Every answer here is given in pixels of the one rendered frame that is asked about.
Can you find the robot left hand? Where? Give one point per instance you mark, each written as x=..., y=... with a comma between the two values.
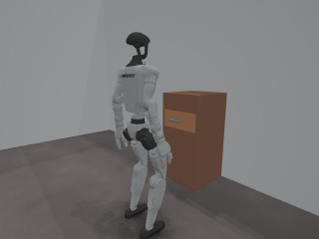
x=118, y=134

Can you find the drawer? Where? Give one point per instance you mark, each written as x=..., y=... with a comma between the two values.
x=188, y=119

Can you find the robot left forearm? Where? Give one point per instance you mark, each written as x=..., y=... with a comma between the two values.
x=119, y=118

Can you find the left robot upper arm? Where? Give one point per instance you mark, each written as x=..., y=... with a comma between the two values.
x=117, y=97

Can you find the cabinet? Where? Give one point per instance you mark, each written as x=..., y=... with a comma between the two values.
x=196, y=156

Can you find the robot right forearm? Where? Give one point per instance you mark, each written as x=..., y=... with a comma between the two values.
x=154, y=121

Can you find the right robot upper arm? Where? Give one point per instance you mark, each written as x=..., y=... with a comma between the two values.
x=151, y=75

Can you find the handle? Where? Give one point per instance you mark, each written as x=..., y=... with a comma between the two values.
x=175, y=121

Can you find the humanoid robot head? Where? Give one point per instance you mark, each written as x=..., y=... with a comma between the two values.
x=138, y=40

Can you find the left robot foot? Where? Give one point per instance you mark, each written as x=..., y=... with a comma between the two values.
x=140, y=209

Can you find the robot right hand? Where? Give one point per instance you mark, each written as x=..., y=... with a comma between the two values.
x=163, y=150

